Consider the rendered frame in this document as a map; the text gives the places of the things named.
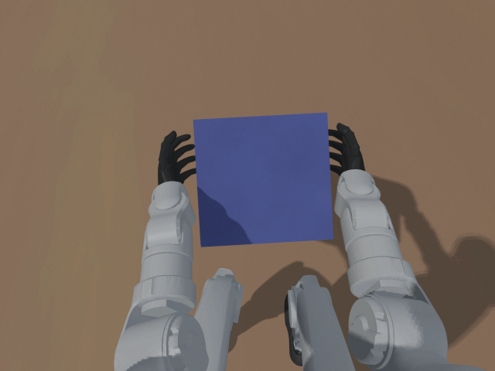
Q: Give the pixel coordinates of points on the robot right upper arm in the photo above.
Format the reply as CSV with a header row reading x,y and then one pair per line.
x,y
389,333

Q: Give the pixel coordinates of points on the robot right forearm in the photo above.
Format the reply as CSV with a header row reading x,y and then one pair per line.
x,y
376,263

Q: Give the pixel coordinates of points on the carton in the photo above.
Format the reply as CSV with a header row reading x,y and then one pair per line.
x,y
263,179

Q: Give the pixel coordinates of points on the left robot hand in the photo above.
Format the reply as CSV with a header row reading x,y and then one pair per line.
x,y
169,169

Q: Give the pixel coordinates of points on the right robot foot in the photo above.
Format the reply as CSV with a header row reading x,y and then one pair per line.
x,y
295,354

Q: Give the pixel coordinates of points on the right robot shin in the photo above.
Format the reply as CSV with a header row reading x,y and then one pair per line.
x,y
302,280

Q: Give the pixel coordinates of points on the robot left upper arm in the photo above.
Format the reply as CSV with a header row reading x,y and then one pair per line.
x,y
173,342

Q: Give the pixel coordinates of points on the robot left forearm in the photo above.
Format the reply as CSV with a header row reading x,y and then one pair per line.
x,y
166,283

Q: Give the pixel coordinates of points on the right robot hand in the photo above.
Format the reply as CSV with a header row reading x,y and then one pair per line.
x,y
351,157

